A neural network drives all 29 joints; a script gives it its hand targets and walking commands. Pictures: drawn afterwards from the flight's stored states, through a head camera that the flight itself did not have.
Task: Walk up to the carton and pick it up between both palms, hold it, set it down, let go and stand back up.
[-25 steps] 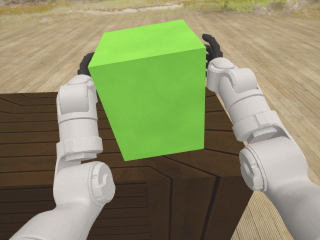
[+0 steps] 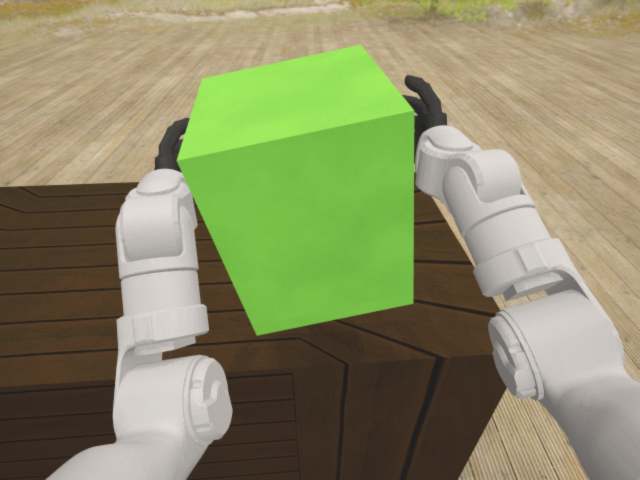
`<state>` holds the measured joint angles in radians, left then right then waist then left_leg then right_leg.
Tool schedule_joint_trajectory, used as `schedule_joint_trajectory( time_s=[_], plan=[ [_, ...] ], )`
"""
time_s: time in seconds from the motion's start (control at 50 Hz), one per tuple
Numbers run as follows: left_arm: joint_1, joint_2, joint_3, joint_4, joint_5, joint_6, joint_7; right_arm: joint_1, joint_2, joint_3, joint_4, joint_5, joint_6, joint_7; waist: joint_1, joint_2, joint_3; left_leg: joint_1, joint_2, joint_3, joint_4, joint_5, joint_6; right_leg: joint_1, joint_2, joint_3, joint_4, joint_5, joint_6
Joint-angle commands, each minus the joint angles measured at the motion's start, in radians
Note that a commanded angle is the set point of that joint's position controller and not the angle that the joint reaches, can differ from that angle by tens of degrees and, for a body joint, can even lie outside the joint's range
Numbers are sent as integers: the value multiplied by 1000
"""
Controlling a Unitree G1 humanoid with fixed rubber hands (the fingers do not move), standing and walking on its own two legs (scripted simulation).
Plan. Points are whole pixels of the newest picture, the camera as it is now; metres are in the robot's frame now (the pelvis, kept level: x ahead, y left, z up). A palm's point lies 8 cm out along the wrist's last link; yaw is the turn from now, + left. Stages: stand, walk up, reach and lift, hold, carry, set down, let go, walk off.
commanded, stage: hold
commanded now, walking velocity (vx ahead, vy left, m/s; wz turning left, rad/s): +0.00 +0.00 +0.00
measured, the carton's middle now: (308, 191) +0.38 +0.01 +0.23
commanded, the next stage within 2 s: none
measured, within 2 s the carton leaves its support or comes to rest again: neither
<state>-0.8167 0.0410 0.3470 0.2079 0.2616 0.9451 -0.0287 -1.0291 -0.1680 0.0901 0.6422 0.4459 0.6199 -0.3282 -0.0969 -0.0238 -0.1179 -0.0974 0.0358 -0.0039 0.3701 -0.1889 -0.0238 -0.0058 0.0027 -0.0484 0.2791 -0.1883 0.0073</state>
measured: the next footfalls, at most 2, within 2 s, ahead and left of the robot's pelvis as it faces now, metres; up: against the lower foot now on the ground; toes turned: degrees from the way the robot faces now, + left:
none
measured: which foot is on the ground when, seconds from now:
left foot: down 0.00-1.00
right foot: down 0.00-1.00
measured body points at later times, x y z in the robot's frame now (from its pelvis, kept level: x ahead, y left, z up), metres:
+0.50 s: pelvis -0.02 -0.02 +0.00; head -0.10 +0.00 +0.44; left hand +0.38 +0.16 +0.30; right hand +0.38 -0.13 +0.32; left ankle +0.01 +0.13 -0.75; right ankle -0.02 -0.12 -0.75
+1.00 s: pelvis -0.01 -0.01 +0.00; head -0.09 +0.02 +0.44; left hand +0.37 +0.15 +0.28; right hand +0.37 -0.14 +0.31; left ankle +0.01 +0.13 -0.75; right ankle -0.02 -0.12 -0.75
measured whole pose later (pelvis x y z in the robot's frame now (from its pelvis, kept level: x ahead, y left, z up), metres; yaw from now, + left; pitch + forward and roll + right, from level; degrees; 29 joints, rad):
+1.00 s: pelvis -0.01 -0.01 +0.00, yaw +0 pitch -4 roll -1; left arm -0.92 0.07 0.35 0.33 0.25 0.91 -0.02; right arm -1.10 -0.16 0.04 0.72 0.40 0.63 -0.31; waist -0.09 -0.03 -0.14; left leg -0.14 0.04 -0.01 0.37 -0.16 -0.03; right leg -0.05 0.01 -0.05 0.29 -0.17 0.00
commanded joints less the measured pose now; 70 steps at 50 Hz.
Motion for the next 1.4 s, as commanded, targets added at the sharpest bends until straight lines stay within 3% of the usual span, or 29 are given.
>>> schedule_joint_trajectory(
  time_s=[0.0, 0.04, 0.1, 0.16, 0.2, 0.22, 0.24, 0.28, 0.32, 0.4, 0.42, 0.5, 0.58, 0.66, 0.72, 0.76, 0.84, 0.94, 0.98, 1.04, 1.06, 1.12, 1.14, 1.22, 1.24, 1.26, 1.28, 1.3, 1.38],
  plan=[
    [-839, -508, -393, -142, -183, -88, -127, -718, 639, 201, -260, 155, 13, 160, 12, 65, -347, 117, -77, -11, -10, 349, -48, 69, 101, 20, 19, 326, 41],
    [-959, -530, -457, -231, -224, -105, -121, -749, 646, 196, -295, 163, 7, 167, 2, 110, -446, 132, -75, -8, -7, 365, -63, 77, 104, 17, 40, 331, 35],
    [-960, -542, -442, -153, -217, -111, -111, -806, 674, 188, -280, 145, 2, 167, 12, 89, -421, 116, -73, -19, -3, 297, -44, 31, 98, 16, 18, 269, 43],
    [-931, -495, -366, 24, -177, -108, -117, -801, 653, 122, -140, 83, 10, 182, 13, 72, -262, 48, -73, -10, -48, 101, -17, -39, 72, 25, -22, 97, 40],
    [-900, -474, -324, 40, -152, -115, -137, -803, 674, 140, -124, 72, 8, 181, 40, 24, -285, 17, -79, -5, -64, 51, 5, -15, 68, 31, -12, 63, 46],
    [-946, -489, -332, 8, -154, -127, -138, -787, 671, 122, -82, 62, 9, 180, 26, 43, -297, 20, -85, -4, -80, 55, 4, -13, 68, 22, -11, 65, 46],
    [-933, -448, -273, 124, -137, -123, -145, -829, 679, 100, -57, 36, 1, 181, 45, 6, -264, 2, -87, 0, -76, 6, 25, -34, 52, 33, -34, 14, 53],
    [-985, -463, -270, 186, -150, -139, -161, -856, 676, 32, -13, -3, -4, 176, 7, 15, -243, -21, -97, 9, -87, -58, 25, -43, 38, 32, -50, -40, 56],
    [-1009, -448, -245, 188, -153, -157, -160, -908, 706, 60, -41, 33, -12, 175, 46, 1, -303, -35, -90, 7, -76, -28, 38, -42, 41, 41, -36, -17, 64],
    [-1050, -460, -291, 114, -193, -189, -151, -843, 704, 68, -14, 44, -22, 164, 19, 43, -392, 40, -95, -1, -41, 124, 11, 2, 60, 24, -6, 173, 59],
    [-1005, -483, -304, 184, -197, -180, -153, -854, 668, 47, 4, 40, -24, 164, -8, 73, -358, 21, -90, -12, -48, 80, 1, -6, 49, 31, -11, 144, 59],
    [-913, -469, -240, 199, -145, -162, -162, -873, 662, 106, -74, 75, -21, 148, 39, 22, -344, 36, -95, -12, -48, 137, 16, 32, 59, 32, -13, 194, 69],
    [-903, -522, -345, 61, -186, -157, -168, -827, 656, 142, -164, 113, -28, 133, -5, 59, -420, 107, -89, -22, -10, 290, -19, 61, 75, 15, 17, 352, 70],
    [-936, -537, -415, -92, -247, -154, -125, -825, 667, 193, -307, 176, -27, 132, 3, 102, -500, 169, -88, -32, 44, 466, -44, 80, 106, 10, 38, 456, 59],
    [-931, -543, -396, -90, -201, -135, -130, -760, 650, 154, -182, 139, -2, 141, -17, 114, -352, 120, -78, -28, -4, 327, -49, 29, 87, 19, 10, 288, 47],
    [-884, -506, -324, 45, -150, -111, -140, -780, 617, 120, -117, 112, 11, 157, 5, 70, -222, 53, -79, -11, -51, 180, -31, -4, 86, 26, -15, 129, 38],
    [-1007, -560, -459, -140, -230, -137, -120, -824, 651, 148, -240, 140, -9, 165, -16, 125, -441, 84, -82, -9, -24, 296, -66, 75, 105, 17, 33, 241, 36],
    [-912, -534, -383, 25, -197, -126, -112, -834, 656, 148, -190, 115, -11, 167, 15, 86, -361, 81, -81, -20, -15, 218, -23, 0, 81, 32, -4, 185, 43],
    [-913, -534, -383, -74, -169, -128, -109, -786, 649, 160, -188, 128, -6, 167, 25, 100, -418, 106, -80, -23, -14, 304, -31, 66, 93, 16, 29, 272, 46],
    [-869, -481, -301, 70, -146, -116, -129, -814, 661, 154, -129, 129, 7, 168, 52, 21, -297, 65, -82, -15, -37, 205, -2, 9, 85, 22, -5, 209, 61],
    [-909, -499, -316, 25, -164, -125, -133, -818, 664, 135, -143, 109, -4, 168, 26, 20, -341, 71, -82, -15, -39, 209, -6, 26, 81, 19, -3, 204, 58],
    [-925, -512, -359, 2, -184, -135, -133, -856, 680, 178, -236, 128, -18, 156, 28, 22, -433, 87, -90, -14, -13, 226, -6, 46, 84, 17, 10, 251, 64],
    [-898, -466, -295, 114, -157, -133, -137, -841, 676, 135, -146, 89, -5, 153, 40, -3, -322, 46, -93, -14, -34, 122, 13, -3, 66, 28, -22, 189, 70],
    [-977, -495, -327, 124, -150, -146, -155, -844, 674, 79, -71, 61, -10, 159, 10, 59, -284, 10, -91, -8, -61, 48, 3, -30, 61, 34, -22, 69, 53],
    [-958, -510, -323, 148, -181, -154, -152, -924, 701, 99, -153, 71, -27, 156, 18, 27, -325, 8, -89, -9, -56, 66, 13, -16, 62, 27, -19, 82, 56],
    [-1041, -528, -354, 88, -193, -166, -145, -889, 679, 72, -86, 76, -26, 161, 0, 98, -326, 18, -87, -10, -67, 61, -3, -37, 71, 17, -17, 51, 51],
    [-999, -545, -380, 139, -208, -167, -146, -926, 692, 87, -151, 60, -36, 157, -5, 63, -342, 6, -87, -12, -55, 66, -2, -31, 66, 24, -15, 68, 53],
    [-998, -509, -320, 176, -194, -168, -149, -898, 699, 76, -90, 45, -25, 154, 6, 28, -316, 2, -87, -11, -50, 53, 9, -24, 64, 33, -19, 64, 55],
    [-986, -560, -359, 149, -201, -181, -136, -894, 671, 68, -101, 56, -37, 158, -7, 90, -368, 28, -85, -19, -47, 95, -12, -28, 64, 22, -6, 79, 52]
  ],
)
